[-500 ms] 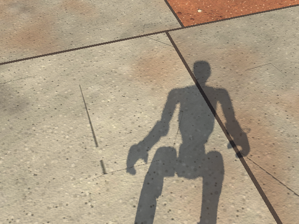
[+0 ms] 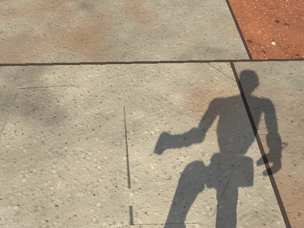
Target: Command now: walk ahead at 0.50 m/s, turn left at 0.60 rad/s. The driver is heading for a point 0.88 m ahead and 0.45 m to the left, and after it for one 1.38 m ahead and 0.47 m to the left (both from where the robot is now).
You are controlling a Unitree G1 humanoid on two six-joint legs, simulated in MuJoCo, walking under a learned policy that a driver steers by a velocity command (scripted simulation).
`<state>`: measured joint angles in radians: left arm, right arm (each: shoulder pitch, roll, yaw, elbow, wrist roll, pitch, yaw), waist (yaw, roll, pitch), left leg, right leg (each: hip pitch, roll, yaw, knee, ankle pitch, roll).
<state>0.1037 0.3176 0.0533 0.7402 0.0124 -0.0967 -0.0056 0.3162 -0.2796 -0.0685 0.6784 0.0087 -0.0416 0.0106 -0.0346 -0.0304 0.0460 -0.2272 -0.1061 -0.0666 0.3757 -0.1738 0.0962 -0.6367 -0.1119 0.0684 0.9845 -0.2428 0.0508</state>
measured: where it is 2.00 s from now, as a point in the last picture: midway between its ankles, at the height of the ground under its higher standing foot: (67, 138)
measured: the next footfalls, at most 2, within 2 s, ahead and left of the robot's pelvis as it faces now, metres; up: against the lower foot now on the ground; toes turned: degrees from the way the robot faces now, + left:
right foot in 0.24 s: +0.32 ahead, -0.15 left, +0.00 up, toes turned +11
left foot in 0.76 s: +0.51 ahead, +0.20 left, +0.00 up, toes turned +29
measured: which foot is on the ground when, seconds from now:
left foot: down 0.00-0.24, up 0.26-0.74, down 0.76-1.00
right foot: up 0.00-0.22, down 0.24-0.76, up 0.78-1.00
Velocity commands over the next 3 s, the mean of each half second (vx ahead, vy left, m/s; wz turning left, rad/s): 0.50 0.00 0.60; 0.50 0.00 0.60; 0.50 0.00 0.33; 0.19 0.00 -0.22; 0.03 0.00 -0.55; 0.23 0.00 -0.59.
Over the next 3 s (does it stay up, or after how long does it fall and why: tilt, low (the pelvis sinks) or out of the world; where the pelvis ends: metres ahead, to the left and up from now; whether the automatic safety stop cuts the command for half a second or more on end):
stays up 0.98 0.37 -0.01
